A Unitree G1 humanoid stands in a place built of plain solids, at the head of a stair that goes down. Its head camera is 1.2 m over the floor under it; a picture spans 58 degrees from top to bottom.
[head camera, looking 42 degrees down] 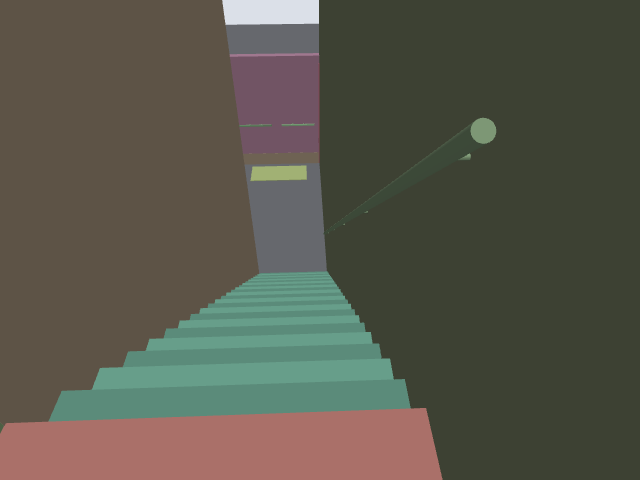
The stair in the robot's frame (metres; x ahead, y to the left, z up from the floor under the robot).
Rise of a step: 0.19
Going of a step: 0.20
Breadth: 1.19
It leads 2 degrees to the left of straight ahead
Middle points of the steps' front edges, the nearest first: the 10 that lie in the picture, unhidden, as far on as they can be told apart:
0.58 0.29 0.00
0.79 0.30 -0.19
0.99 0.30 -0.37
1.19 0.31 -0.56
1.40 0.32 -0.75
1.60 0.33 -0.93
1.80 0.34 -1.12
2.00 0.34 -1.30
2.21 0.35 -1.49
2.41 0.36 -1.68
